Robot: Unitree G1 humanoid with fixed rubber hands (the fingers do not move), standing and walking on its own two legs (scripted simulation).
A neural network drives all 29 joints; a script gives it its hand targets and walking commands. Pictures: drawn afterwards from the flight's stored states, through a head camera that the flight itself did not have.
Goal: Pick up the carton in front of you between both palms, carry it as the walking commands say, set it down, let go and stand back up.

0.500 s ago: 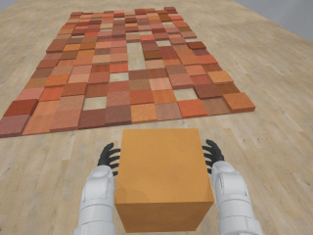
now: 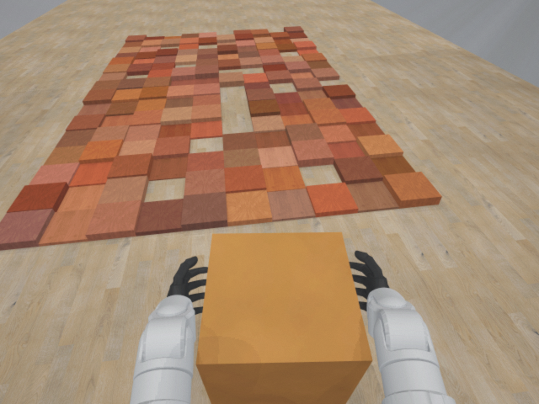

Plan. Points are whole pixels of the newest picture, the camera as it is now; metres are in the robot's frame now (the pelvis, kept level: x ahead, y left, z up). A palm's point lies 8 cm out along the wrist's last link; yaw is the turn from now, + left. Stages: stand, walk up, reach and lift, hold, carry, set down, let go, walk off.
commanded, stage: reach and lift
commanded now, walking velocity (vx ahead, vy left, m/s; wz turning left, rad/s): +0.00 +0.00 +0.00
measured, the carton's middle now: (277, 327) +0.29 +0.00 -0.04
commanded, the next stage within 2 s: hold in 0.10 s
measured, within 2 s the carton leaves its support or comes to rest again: neither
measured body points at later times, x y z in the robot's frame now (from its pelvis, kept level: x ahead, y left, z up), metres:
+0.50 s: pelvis -0.02 +0.00 +0.00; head -0.06 +0.00 +0.45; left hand +0.29 +0.15 +0.04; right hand +0.29 -0.15 +0.04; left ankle +0.01 +0.12 -0.75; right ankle +0.01 -0.12 -0.75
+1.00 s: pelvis -0.01 +0.00 +0.00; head -0.05 +0.00 +0.45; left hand +0.29 +0.15 +0.04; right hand +0.29 -0.15 +0.04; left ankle +0.01 +0.12 -0.75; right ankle +0.01 -0.12 -0.75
